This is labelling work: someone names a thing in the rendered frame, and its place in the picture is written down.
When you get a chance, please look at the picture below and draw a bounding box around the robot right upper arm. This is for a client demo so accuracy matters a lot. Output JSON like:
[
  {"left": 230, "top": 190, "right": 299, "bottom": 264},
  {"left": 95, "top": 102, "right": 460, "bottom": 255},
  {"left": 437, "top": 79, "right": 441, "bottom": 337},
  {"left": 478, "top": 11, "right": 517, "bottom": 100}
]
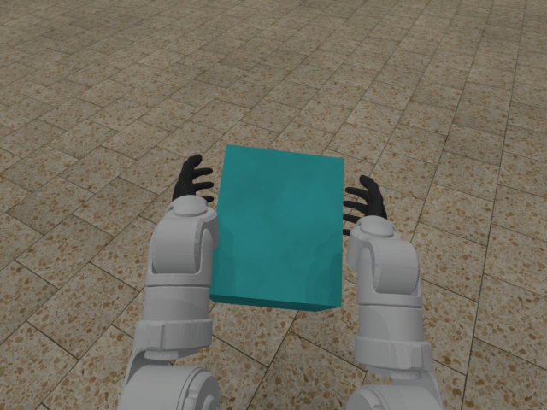
[{"left": 346, "top": 384, "right": 442, "bottom": 410}]

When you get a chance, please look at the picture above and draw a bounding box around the left robot forearm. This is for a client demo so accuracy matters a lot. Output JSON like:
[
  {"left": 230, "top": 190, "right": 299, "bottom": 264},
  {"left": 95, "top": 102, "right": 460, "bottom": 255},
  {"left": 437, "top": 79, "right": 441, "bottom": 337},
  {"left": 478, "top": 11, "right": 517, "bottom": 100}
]
[{"left": 116, "top": 195, "right": 219, "bottom": 410}]

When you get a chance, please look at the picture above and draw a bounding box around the right robot hand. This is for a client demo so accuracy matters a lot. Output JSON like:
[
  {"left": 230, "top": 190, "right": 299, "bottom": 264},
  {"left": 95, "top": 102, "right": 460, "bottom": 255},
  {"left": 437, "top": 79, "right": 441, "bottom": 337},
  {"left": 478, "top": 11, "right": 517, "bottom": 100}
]
[{"left": 343, "top": 175, "right": 387, "bottom": 236}]

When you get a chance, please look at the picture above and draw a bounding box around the left robot hand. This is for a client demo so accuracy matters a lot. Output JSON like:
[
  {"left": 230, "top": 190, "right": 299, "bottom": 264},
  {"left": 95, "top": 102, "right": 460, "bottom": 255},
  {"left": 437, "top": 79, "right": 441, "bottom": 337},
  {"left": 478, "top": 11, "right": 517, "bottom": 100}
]
[{"left": 172, "top": 154, "right": 214, "bottom": 202}]

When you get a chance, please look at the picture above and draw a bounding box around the robot left upper arm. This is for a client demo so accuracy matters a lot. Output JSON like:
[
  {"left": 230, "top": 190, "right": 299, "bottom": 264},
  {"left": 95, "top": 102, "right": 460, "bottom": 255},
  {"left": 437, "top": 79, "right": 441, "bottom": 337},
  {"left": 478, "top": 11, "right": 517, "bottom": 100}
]
[{"left": 118, "top": 365, "right": 220, "bottom": 410}]

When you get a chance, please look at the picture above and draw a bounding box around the right robot forearm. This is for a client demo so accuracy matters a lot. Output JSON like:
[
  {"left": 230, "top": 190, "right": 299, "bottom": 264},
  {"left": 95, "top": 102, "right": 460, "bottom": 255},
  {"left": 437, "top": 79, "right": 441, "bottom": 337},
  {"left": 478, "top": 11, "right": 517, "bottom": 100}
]
[{"left": 346, "top": 215, "right": 444, "bottom": 410}]

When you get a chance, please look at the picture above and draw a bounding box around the carton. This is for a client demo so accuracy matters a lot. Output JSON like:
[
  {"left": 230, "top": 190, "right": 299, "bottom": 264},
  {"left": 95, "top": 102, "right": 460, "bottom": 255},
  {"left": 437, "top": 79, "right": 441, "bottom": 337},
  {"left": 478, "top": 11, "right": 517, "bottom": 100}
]
[{"left": 207, "top": 144, "right": 344, "bottom": 312}]

